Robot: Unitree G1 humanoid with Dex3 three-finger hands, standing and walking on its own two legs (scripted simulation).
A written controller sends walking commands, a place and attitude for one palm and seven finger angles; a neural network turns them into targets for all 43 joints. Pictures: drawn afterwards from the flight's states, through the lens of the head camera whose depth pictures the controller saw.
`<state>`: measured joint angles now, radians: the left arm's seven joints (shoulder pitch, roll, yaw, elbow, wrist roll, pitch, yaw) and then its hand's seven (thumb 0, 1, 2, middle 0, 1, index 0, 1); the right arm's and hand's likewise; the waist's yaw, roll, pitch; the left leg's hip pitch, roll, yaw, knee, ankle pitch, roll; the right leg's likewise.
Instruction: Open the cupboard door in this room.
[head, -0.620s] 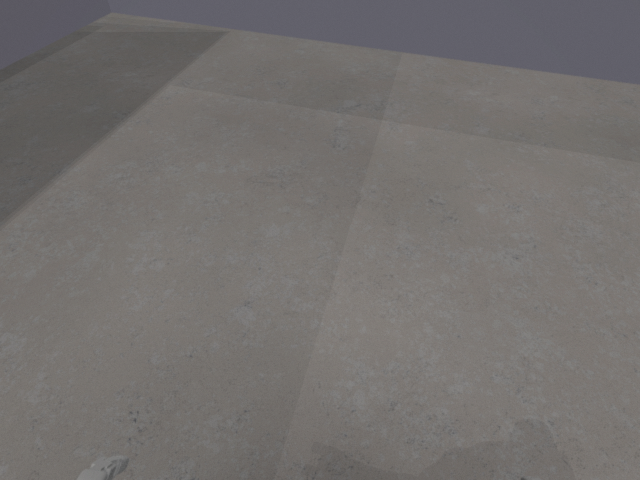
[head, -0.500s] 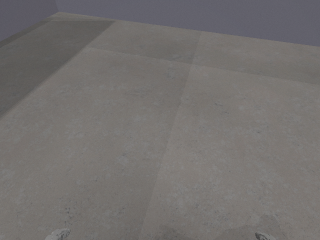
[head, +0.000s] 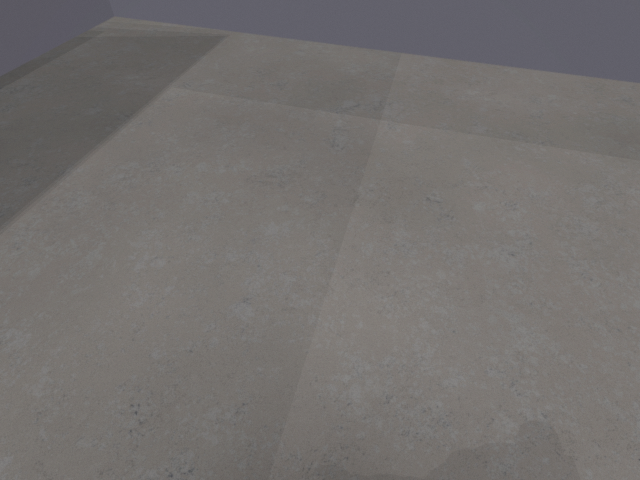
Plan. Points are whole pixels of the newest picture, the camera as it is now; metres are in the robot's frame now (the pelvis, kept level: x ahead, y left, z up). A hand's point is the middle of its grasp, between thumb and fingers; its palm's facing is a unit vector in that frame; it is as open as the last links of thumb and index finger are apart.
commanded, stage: stand and wait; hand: left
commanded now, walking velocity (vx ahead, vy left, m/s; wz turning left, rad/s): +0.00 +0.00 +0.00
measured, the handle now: out of the picture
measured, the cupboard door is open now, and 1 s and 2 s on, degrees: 0 0 0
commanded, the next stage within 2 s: turn or walk to find it in 0.28 s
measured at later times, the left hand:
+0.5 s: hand out of the picture +0.07 +0.23 -0.16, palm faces +0.01 -0.95 -0.32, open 7.4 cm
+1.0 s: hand out of the picture +0.01 +0.23 -0.17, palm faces +0.20 -0.95 -0.24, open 7.4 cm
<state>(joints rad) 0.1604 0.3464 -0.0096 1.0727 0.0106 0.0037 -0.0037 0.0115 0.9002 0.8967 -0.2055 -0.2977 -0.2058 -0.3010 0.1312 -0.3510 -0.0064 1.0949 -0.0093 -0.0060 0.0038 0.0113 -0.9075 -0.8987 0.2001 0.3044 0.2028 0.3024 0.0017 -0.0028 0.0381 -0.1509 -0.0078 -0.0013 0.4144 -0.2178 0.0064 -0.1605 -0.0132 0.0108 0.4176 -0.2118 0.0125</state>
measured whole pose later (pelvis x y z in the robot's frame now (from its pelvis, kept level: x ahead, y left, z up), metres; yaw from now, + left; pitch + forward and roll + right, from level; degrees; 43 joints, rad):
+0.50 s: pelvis -0.01 -0.01 +0.00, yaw +2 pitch -1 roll +0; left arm 0.13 0.31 0.00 1.04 0.01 0.02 0.01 0.01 0.90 0.90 -0.20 -0.30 -0.20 -0.30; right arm 0.15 -0.32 -0.01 1.08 -0.01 0.01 0.00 0.01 -0.91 -0.90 0.20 0.30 0.20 0.30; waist -0.01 0.00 0.03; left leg -0.22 -0.01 -0.04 0.47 -0.22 0.00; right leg -0.22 -0.02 -0.02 0.46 -0.23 0.01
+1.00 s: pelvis -0.03 +0.02 +0.00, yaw +12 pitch +1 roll -1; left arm 0.16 0.24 0.05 0.96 0.01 0.06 0.02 0.01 0.90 0.90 -0.20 -0.30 -0.20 -0.30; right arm 0.25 -0.19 -0.05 0.98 -0.02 0.03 -0.01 0.01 -0.91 -0.90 0.20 0.30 0.20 0.30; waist -0.04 0.00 0.06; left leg -0.31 -0.07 -0.10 0.43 -0.13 0.05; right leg -0.37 -0.02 0.00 0.88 -0.45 0.06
